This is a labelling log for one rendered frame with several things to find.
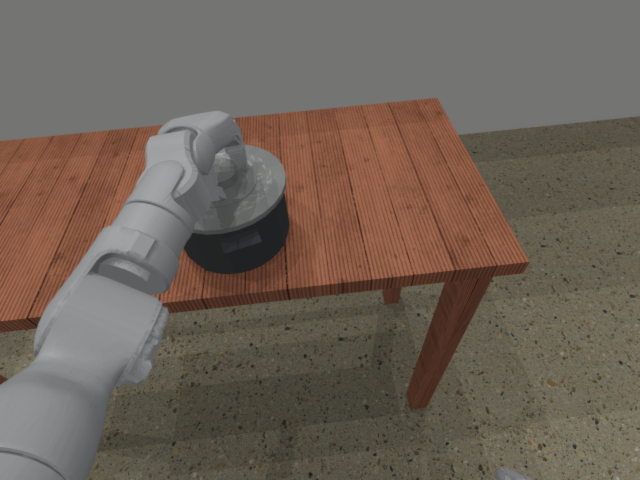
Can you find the left robot upper arm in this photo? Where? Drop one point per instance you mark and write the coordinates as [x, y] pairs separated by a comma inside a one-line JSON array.
[[52, 413]]

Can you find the robot left hand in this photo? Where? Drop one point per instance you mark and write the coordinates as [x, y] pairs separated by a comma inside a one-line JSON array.
[[224, 133]]

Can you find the robot left forearm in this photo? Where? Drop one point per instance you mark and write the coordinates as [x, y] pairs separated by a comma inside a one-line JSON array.
[[142, 246]]

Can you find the pot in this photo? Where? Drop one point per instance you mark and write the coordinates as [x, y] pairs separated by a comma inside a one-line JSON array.
[[242, 250]]

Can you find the table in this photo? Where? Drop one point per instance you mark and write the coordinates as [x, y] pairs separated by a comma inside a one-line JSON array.
[[379, 196]]

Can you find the knob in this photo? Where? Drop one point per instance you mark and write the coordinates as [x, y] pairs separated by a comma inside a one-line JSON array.
[[226, 172]]

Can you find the lid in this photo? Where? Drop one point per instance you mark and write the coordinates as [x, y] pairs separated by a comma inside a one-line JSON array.
[[259, 189]]

